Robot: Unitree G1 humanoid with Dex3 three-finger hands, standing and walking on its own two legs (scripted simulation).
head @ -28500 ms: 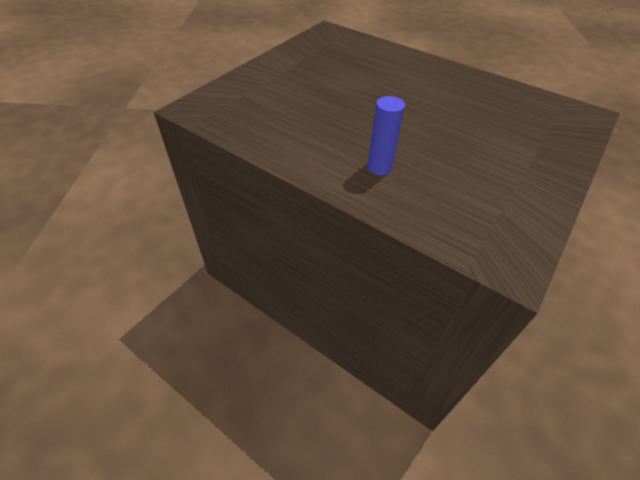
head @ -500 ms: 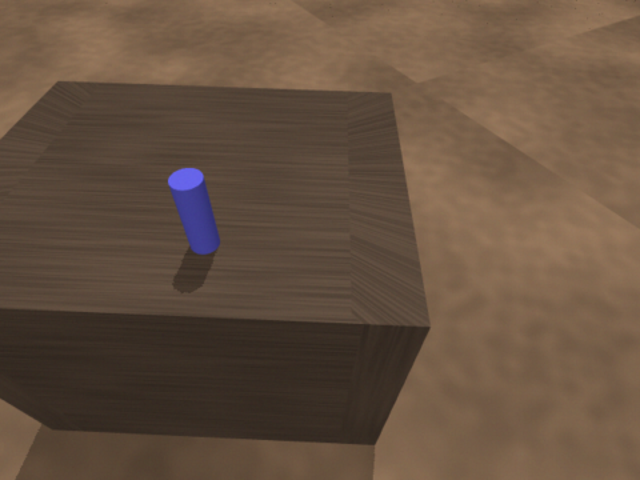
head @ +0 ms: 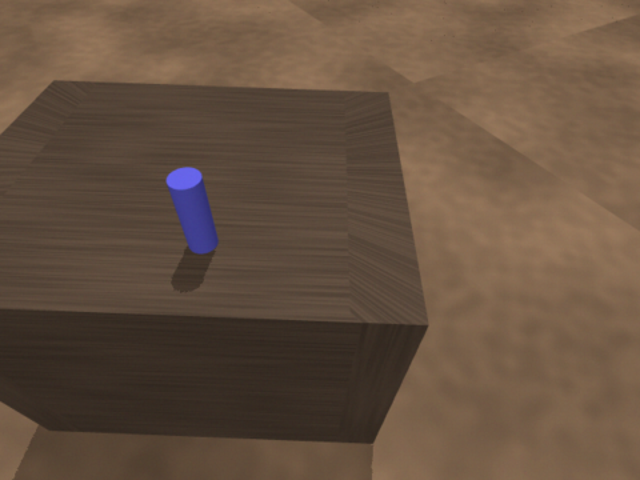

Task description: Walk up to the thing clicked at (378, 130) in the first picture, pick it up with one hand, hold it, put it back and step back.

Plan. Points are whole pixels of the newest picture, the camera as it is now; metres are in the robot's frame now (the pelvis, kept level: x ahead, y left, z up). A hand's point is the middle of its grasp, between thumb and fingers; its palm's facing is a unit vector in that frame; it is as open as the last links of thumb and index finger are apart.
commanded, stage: stand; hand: left
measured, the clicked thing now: (194, 213) +0.53 +0.22 -0.01
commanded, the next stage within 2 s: step back in 0.72 s
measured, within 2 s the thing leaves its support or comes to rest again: neither
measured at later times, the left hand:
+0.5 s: hand out of the picture +0.07 +0.25 -0.16, palm faces -0.02 -0.94 -0.34, open 7.4 cm
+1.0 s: hand out of the picture +0.08 +0.27 -0.17, palm faces -0.04 -0.92 -0.40, open 7.4 cm
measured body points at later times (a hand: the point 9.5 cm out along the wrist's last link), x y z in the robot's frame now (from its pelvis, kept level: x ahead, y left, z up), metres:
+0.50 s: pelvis +0.01 +0.00 +0.00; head +0.02 +0.00 +0.45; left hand +0.08 +0.30 -0.13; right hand +0.08 -0.30 -0.14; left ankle +0.01 +0.13 -0.75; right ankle +0.01 -0.14 -0.75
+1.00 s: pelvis -0.03 +0.00 -0.02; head +0.04 -0.01 +0.42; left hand +0.08 +0.32 -0.14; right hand +0.08 -0.33 -0.15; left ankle -0.01 +0.12 -0.73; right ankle +0.01 -0.14 -0.75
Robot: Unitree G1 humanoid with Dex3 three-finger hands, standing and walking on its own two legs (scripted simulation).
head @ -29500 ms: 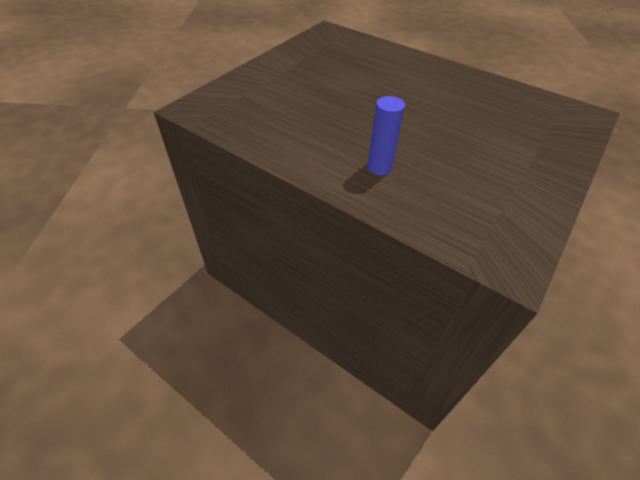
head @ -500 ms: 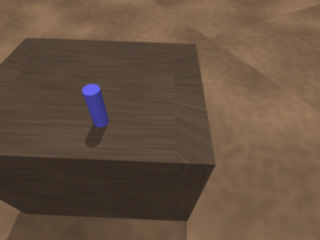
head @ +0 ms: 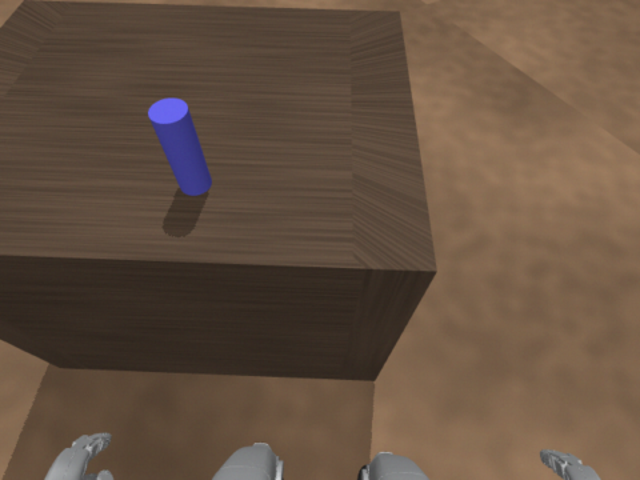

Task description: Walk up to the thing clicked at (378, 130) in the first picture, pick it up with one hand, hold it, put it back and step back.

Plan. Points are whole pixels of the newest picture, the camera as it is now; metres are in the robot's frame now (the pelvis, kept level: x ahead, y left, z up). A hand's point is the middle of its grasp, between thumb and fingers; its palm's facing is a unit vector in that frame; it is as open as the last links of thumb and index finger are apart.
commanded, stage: step back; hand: left
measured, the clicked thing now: (183, 150) +0.56 +0.22 +0.02
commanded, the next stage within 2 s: none
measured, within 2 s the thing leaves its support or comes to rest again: neither
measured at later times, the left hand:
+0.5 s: hand out of the picture +0.04 +0.28 -0.16, palm faces -0.12 -0.91 -0.39, open 7.4 cm
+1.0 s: hand out of the picture -0.08 +0.30 -0.15, palm faces -0.03 -0.93 -0.37, open 7.4 cm
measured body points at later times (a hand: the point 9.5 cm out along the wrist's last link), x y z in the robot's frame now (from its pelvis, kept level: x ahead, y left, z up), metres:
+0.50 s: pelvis -0.09 +0.02 -0.01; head -0.01 +0.01 +0.43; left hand +0.05 +0.32 -0.13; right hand -0.03 -0.30 -0.13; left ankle -0.05 +0.14 -0.72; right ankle -0.11 -0.10 -0.73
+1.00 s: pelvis -0.21 +0.04 +0.00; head -0.15 +0.06 +0.45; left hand -0.08 +0.35 -0.12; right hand -0.12 -0.28 -0.10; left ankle -0.16 +0.14 -0.72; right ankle -0.23 -0.11 -0.64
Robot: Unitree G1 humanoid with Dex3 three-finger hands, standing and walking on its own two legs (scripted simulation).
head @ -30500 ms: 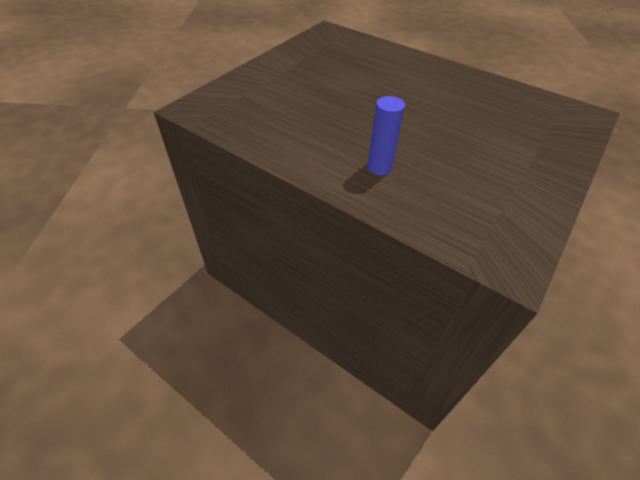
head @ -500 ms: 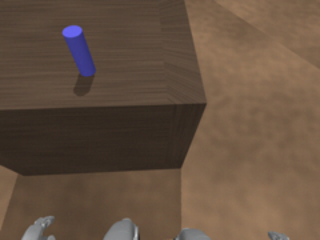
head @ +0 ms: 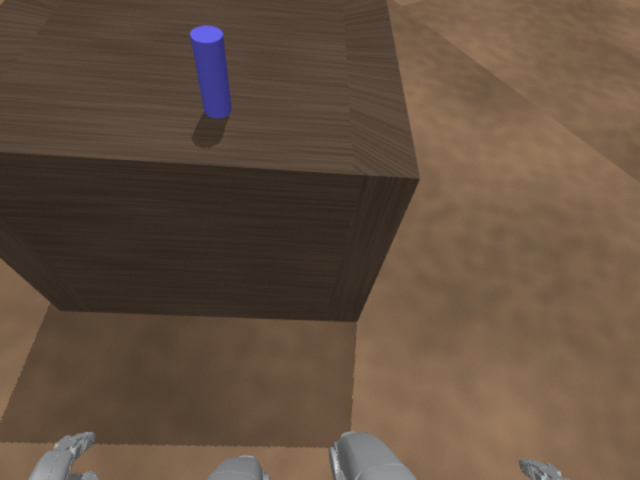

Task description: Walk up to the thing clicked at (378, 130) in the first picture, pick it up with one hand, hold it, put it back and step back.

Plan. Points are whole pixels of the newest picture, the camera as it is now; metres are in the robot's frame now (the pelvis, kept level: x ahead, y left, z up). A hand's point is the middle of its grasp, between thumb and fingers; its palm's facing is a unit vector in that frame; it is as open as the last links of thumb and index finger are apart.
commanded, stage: step back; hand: left
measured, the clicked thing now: (212, 75) +0.76 +0.22 +0.01
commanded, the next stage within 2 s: none
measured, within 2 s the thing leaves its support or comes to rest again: neither
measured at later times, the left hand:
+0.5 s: hand out of the picture -0.06 +0.22 -0.13, palm faces +0.00 -0.90 -0.43, open 7.4 cm
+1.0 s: hand out of the picture -0.28 +0.19 -0.15, palm faces -0.02 -0.91 -0.41, open 7.4 cm
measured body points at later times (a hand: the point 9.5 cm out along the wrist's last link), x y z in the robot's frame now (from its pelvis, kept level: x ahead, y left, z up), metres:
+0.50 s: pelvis -0.16 -0.05 +0.00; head -0.10 -0.07 +0.44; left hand -0.06 +0.27 -0.10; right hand -0.08 -0.37 -0.14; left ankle -0.17 +0.08 -0.68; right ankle -0.12 -0.16 -0.73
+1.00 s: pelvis -0.34 -0.08 -0.01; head -0.29 -0.09 +0.44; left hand -0.28 +0.24 -0.12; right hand -0.20 -0.39 -0.13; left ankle -0.25 +0.06 -0.69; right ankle -0.35 -0.19 -0.73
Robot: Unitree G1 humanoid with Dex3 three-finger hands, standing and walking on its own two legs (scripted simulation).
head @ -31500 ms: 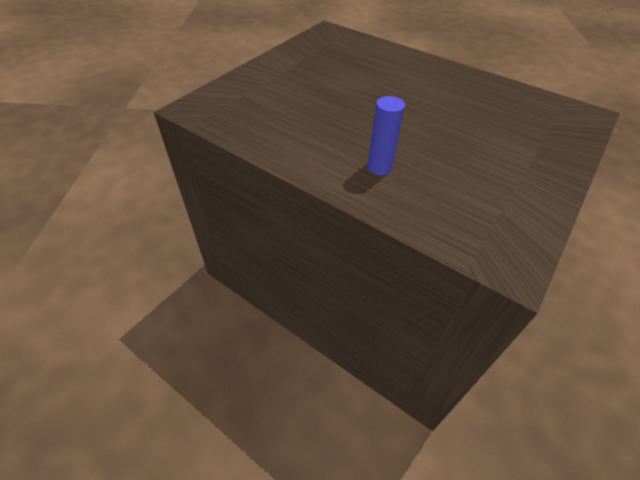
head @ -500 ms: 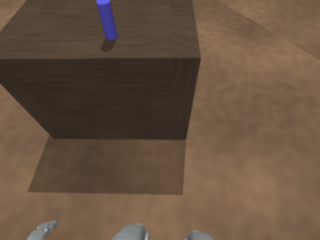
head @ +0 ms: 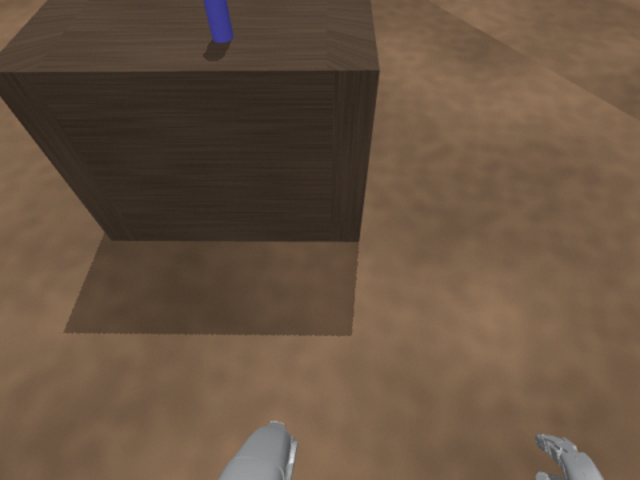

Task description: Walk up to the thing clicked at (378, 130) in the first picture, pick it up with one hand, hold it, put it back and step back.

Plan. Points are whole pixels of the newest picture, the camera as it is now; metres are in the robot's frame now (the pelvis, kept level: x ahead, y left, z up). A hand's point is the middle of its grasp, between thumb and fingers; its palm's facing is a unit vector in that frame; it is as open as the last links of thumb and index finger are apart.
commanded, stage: step back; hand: left
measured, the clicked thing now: (216, 6) +1.09 +0.33 +0.02
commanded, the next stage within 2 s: stand in 1.10 s
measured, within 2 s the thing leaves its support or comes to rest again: neither
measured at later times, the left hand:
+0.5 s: hand out of the picture -0.03 +0.28 -0.14, palm faces +0.09 -0.91 -0.40, open 7.4 cm
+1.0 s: hand out of the picture +0.05 +0.30 -0.14, palm faces +0.07 -0.93 -0.36, open 7.4 cm
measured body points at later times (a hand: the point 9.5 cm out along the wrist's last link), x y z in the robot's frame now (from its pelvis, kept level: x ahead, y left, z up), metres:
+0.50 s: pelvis -0.06 +0.00 +0.01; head -0.05 -0.01 +0.45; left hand -0.03 +0.32 -0.11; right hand +0.03 -0.30 -0.13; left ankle -0.06 +0.13 -0.71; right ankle -0.03 -0.11 -0.72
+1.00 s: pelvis -0.01 +0.03 +0.01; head +0.02 +0.04 +0.46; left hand +0.05 +0.35 -0.11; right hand +0.13 -0.25 -0.11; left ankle -0.01 +0.15 -0.72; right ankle -0.03 -0.11 -0.72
